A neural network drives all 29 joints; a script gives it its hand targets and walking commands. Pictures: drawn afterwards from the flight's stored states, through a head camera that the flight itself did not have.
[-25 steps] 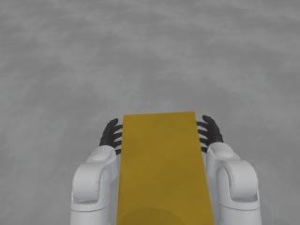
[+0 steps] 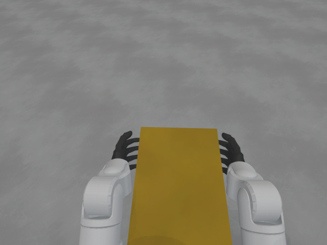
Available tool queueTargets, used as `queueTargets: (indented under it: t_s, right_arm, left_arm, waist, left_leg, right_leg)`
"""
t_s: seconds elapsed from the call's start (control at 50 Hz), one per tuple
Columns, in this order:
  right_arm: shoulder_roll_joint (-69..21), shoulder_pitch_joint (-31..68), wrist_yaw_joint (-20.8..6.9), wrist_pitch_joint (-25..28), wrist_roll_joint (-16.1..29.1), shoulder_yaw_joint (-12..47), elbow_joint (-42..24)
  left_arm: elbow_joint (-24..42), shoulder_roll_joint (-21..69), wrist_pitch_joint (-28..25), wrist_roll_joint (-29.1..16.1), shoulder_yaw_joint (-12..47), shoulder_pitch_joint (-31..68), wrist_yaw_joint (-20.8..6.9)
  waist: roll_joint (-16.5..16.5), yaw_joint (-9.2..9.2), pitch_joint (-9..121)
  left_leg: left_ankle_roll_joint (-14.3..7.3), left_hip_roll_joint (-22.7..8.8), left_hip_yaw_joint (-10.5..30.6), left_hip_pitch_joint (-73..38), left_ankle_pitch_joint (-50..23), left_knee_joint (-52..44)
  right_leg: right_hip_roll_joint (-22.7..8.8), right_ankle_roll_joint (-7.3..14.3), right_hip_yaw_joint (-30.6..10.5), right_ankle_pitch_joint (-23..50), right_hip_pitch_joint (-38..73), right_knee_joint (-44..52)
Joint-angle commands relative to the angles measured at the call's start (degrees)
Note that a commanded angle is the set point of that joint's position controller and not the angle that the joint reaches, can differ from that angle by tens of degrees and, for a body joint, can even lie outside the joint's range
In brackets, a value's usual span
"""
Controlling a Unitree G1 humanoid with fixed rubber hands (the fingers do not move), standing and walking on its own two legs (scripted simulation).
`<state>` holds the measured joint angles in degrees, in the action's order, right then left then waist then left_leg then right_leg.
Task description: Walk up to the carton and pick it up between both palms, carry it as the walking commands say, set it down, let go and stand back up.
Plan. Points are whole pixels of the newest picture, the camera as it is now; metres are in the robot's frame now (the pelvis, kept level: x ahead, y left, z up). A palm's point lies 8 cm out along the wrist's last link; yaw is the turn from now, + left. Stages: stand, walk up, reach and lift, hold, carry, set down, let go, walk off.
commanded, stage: carry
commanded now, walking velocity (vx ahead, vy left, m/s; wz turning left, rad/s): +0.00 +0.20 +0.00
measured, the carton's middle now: (175, 196) +0.24 +0.00 +0.01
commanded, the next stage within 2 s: none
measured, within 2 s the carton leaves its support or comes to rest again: neither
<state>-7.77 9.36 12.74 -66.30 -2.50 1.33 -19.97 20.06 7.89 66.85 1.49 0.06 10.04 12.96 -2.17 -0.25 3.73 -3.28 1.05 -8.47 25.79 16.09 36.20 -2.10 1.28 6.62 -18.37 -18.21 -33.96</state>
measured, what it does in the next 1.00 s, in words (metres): steps to the left: left foot, then right foot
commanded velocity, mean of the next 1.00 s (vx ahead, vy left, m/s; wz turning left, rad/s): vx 0.00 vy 0.11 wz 0.00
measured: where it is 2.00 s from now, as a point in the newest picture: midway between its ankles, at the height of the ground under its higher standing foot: outside the picture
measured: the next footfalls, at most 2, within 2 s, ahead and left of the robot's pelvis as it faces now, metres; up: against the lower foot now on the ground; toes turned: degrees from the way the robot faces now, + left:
left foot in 0.26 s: +0.05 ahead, +0.23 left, +0.00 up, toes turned +7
right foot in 0.60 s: -0.06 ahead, +0.09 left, +0.00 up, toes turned -6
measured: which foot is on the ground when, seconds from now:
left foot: up 0.00-0.24, down 0.26-0.62, up 0.64-0.76, down 0.78-1.00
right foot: down 0.00-0.28, up 0.30-0.58, down 0.60-1.00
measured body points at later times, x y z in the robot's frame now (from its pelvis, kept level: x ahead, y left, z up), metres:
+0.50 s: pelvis -0.06 +0.15 +0.00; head -0.04 +0.16 +0.45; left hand +0.22 +0.29 +0.08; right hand +0.23 +0.04 +0.09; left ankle +0.01 +0.22 -0.73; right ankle -0.09 +0.04 -0.68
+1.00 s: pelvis -0.10 +0.24 +0.01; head -0.11 +0.24 +0.45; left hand +0.18 +0.36 +0.09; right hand +0.18 +0.11 +0.09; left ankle -0.03 +0.30 -0.73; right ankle -0.10 +0.09 -0.72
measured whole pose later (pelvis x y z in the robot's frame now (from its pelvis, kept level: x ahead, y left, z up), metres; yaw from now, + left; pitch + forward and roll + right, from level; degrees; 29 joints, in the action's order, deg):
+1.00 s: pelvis -0.10 +0.24 +0.01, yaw -1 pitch +2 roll +0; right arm -7.7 9.0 12.9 -67.8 -2.2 1.5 -18.0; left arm 19.2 7.8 69.0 2.1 0.0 9.4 13.0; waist 0.4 -1.0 4.5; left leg -4.6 0.8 -7.8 21.0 9.8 28.7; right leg -4.5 -2.7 4.1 -19.6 -17.3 -32.6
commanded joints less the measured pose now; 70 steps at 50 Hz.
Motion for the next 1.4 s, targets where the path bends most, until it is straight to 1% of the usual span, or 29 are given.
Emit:
queueTargets:
  t_s: [0.0,0.02,0.04,0.08,0.18,0.22,0.24,0.26,0.28,0.3,0.34,0.38,0.5,0.56,0.58,0.6,0.62,0.64,0.66,0.68,0.72,0.76,0.78,0.8,0.82,0.9,1.1,1.26,1.38]
  right_arm:
    - [-56.0,22.4,-6.4,1.0,14.2,28.5,-8.9]
    - [-56.3,22.4,-6.6,0.9,14.4,28.9,-9.0]
    - [-56.8,22.2,-6.7,1.0,14.8,29.4,-8.6]
    - [-57.5,21.4,-6.9,1.2,15.4,29.4,-7.8]
    - [-56.0,18.5,-6.5,0.5,14.8,28.4,-6.7]
    - [-55.2,16.6,-6.5,0.0,14.2,27.4,-5.6]
    - [-54.8,16.2,-6.6,-0.2,14.0,26.9,-5.0]
    - [-54.1,15.9,-6.8,-0.4,13.6,26.2,-4.3]
    - [-53.1,15.2,-6.8,-0.1,13.0,24.5,-4.1]
    - [-54.0,14.5,-7.0,-0.1,13.2,23.8,-3.6]
    - [-56.0,18.6,-7.5,1.1,13.0,23.5,-6.1]
    - [-57.1,19.6,-7.5,2.1,12.8,23.2,-7.4]
    - [-56.1,17.0,-6.8,1.7,12.3,24.4,-5.4]
    - [-55.2,15.6,-6.4,1.1,12.3,25.4,-4.0]
    - [-55.1,15.5,-6.3,1.0,12.3,25.7,-3.7]
    - [-54.8,16.5,-6.2,1.0,12.3,26.6,-4.3]
    - [-55.4,20.0,-6.5,1.1,13.5,28.3,-7.0]
    - [-55.5,22.5,-6.7,1.3,14.0,28.1,-8.0]
    - [-55.7,23.2,-6.9,1.2,14.3,28.0,-8.4]
    - [-55.4,22.6,-7.0,1.0,14.3,28.0,-8.1]
    - [-55.0,19.9,-7.3,0.5,14.4,28.2,-6.3]
    - [-55.0,19.9,-7.5,0.1,14.6,28.1,-6.4]
    - [-54.0,19.5,-7.6,-0.3,14.4,27.5,-5.8]
    - [-54.0,18.6,-7.7,-0.2,14.4,26.3,-5.0]
    - [-53.9,16.8,-7.6,-0.4,14.1,25.6,-4.3]
    - [-55.1,18.5,-7.3,0.0,13.0,24.0,-4.7]
    - [-54.2,19.2,-7.5,-0.4,12.6,24.2,-4.2]
    - [-52.9,21.7,-8.0,0.4,12.2,23.8,-0.9]
    - [-53.8,22.9,-8.0,1.6,12.4,24.6,-1.0]
  left_arm:
    - [7.4,54.7,-1.3,-13.8,24.8,16.9,-8.4]
    - [7.6,54.9,-1.4,-13.6,24.9,16.9,-8.7]
    - [7.7,54.9,-1.6,-13.4,24.7,17.2,-8.7]
    - [8.6,54.8,-2.1,-13.5,24.8,17.4,-8.5]
    - [9.6,52.6,-1.6,-13.1,24.6,16.1,-7.7]
    - [9.3,52.4,-1.1,-13.0,25.2,15.7,-7.4]
    - [9.0,52.1,-0.8,-12.9,25.7,15.8,-7.3]
    - [8.2,51.7,-0.5,-12.5,26.0,15.6,-7.2]
    - [10.0,52.1,0.0,-13.1,27.9,17.0,-7.4]
    - [9.6,53.2,0.0,-13.5,28.7,18.4,-7.4]
    - [10.8,56.4,-0.3,-15.9,31.2,24.3,-8.4]
    - [11.4,57.9,-0.9,-17.4,32.1,25.5,-8.9]
    - [8.5,55.3,-0.9,-15.4,29.0,19.8,-8.0]
    - [5.9,54.2,-0.6,-13.9,26.6,15.7,-7.8]
    - [5.6,54.0,-0.6,-13.8,26.2,15.5,-7.9]
    - [4.8,53.9,-0.8,-13.4,25.5,15.3,-8.1]
    - [4.3,54.9,-1.5,-12.8,24.5,15.7,-8.1]
    - [5.7,55.9,-1.7,-13.2,25.1,17.5,-8.2]
    - [6.9,56.3,-1.6,-13.7,25.9,18.5,-8.5]
    - [6.8,56.0,-1.4,-13.5,25.9,18.0,-8.5]
    - [6.8,55.0,-1.3,-13.0,25.7,17.7,-8.1]
    - [7.2,54.4,-1.2,-12.7,25.4,17.7,-7.6]
    - [6.4,53.8,-0.9,-12.3,25.2,16.8,-7.4]
    - [8.0,53.9,-0.6,-12.8,26.3,17.6,-7.3]
    - [7.8,53.8,-0.1,-12.6,26.6,17.9,-7.3]
    - [7.1,55.7,0.3,-14.4,28.4,21.0,-8.1]
    - [5.2,55.9,0.4,-14.2,28.0,20.6,-8.1]
    - [1.1,54.7,-0.8,-12.7,25.0,21.2,-8.2]
    - [1.2,55.6,-2.2,-13.1,25.0,22.4,-8.3]
  waist:
    - [15.1,-0.67,13.6]
    - [9.2,-0.61,13.0]
    - [7.4,-0.5,12.1]
    - [9.4,-0.46,12.2]
    - [15.5,-0.68,13.4]
    - [15.0,0.01,14.9]
    - [12.2,0.11,16.6]
    - [6.0,0.05,17.6]
    - [-12.7,0.53,16.1]
    - [-16.2,0.91,17.0]
    - [-9.1,1.31,15.3]
    - [-7.7,1.39,14.8]
    - [-5.0,1.14,17.3]
    - [-2.4,-0.14,18.3]
    - [0.0,-0.25,18.6]
    - [6.8,-0.84,16.9]
    - [18.5,-0.83,14.3]
    - [17.7,-0.78,12.8]
    - [12.0,-0.9,12.2]
    - [8.3,-0.69,11.8]
    - [8.3,0.1,11.9]
    - [8.1,0.4,13.6]
    - [5.3,0.01,14.6]
    - [-4.2,0.11,15.2]
    - [-7.8,0.44,16.0]
    - [-4.4,0.48,14.0]
    - [-2.1,0.14,13.2]
    - [0.4,-0.27,11.8]
    - [2.9,0.11,12.6]
  left_leg:
    - [3.2,-3.8,9.3,11.8,11.4,19.7]
    - [3.5,-4.3,10.1,12.3,8.5,22.2]
    - [4.1,-4.9,9.7,13.3,5.7,21.1]
    - [5.5,-4.1,7.5,10.6,4.1,18.1]
    - [5.7,-1.8,3.2,0.9,7.2,4.2]
    - [5.1,-0.8,0.4,-5.6,2.0,-8.0]
    - [4.6,-0.7,-0.1,-11.4,-1.3,-13.0]
    - [3.6,-6.2,5.1,-17.8,-9.1,-14.6]
    - [-1.4,-20.0,23.0,-22.1,-23.9,-15.5]
    - [-5.9,-21.5,24.8,-20.9,-25.2,-16.2]
    - [-6.8,-17.7,17.4,-15.9,-14.8,-16.3]
    - [-7.4,-15.0,14.1,-15.4,-9.3,-17.3]
    - [-8.2,-15.2,17.0,-17.9,-6.8,-19.4]
    - [-5.0,-13.1,13.9,-14.9,-6.5,-17.5]
    - [-2.5,-12.2,13.2,-11.1,-4.8,-16.5]
    - [2.3,-8.9,10.4,-2.5,-1.7,-13.2]
    - [4.5,-5.1,7.0,2.3,1.5,-5.1]
    - [4.5,-4.5,6.3,2.6,3.7,3.6]
    - [4.3,-4.5,7.2,3.6,3.8,8.4]
    - [3.8,-4.8,7.2,3.7,2.3,8.8]
    - [3.8,-4.1,4.8,-1.2,0.6,0.3]
    - [3.8,-4.5,3.5,-9.3,-6.7,-8.8]
    - [3.6,-7.8,6.7,-14.0,-15.5,-10.1]
    - [1.6,-13.5,15.0,-16.2,-24.6,-11.4]
    - [0.4,-16.2,19.5,-17.1,-23.0,-15.2]
    - [0.3,-15.1,17.1,-15.5,-8.7,-19.3]
    - [2.7,-12.1,13.4,-10.6,8.5,-22.6]
    - [2.0,-9.9,11.0,-6.4,11.1,-17.9]
    - [2.0,-8.6,9.5,-8.7,2.1,-12.3]
  right_leg:
    - [-25.2,10.1,-23.1,39.8,16.4,13.4]
    - [-23.4,9.3,-19.4,38.3,15.9,12.7]
    - [-21.3,8.1,-16.6,38.2,16.6,12.0]
    - [-18.3,6.4,-11.5,40.0,16.7,9.7]
    - [-16.3,3.8,-7.9,32.4,11.5,8.1]
    - [-14.9,1.1,-6.4,28.2,10.2,3.4]
    - [-12.9,-1.2,-5.4,23.1,7.6,-0.6]
    - [-10.7,-3.7,-3.4,13.5,1.2,-6.7]
    - [-3.4,-7.5,2.0,-10.9,-13.9,-17.3]
    - [-0.7,-5.7,-1.2,-22.5,-14.3,-29.2]
    - [-2.7,-4.1,-5.0,-16.6,-14.6,-36.7]
    - [-2.8,-4.0,-4.2,-10.4,-14.7,-34.1]
    - [-1.4,-2.5,-2.8,-12.1,-6.5,-11.8]
    - [-0.4,-2.0,0.4,-3.4,4.2,6.7]
    - [-3.3,-1.7,-1.8,-0.1,10.1,10.9]
    - [-9.3,0.6,-11.2,-1.7,15.4,14.0]
    - [-17.9,4.0,-23.0,0.9,12.9,15.6]
    - [-21.2,6.2,-22.4,10.5,9.0,15.9]
    - [-20.5,7.0,-19.2,16.9,8.6,14.5]
    - [-18.7,6.4,-15.8,20.7,9.0,12.6]
    - [-14.4,3.5,-9.4,25.8,8.7,8.1]
    - [-11.2,0.1,-6.7,21.4,6.3,4.4]
    - [-9.5,-1.6,-5.7,16.4,3.0,1.9]
    - [-5.5,-4.0,-3.2,2.9,-0.9,-1.3]
    - [-3.4,-5.5,-1.4,-5.8,-1.9,-3.9]
    - [-1.8,-4.8,-1.3,-4.7,-0.7,-0.8]
    - [-1.8,-2.7,-1.9,-2.1,3.2,3.9]
    - [-2.9,-0.7,-5.5,-4.8,2.3,8.0]
    - [-5.5,0.2,-9.2,-4.7,-0.4,11.1]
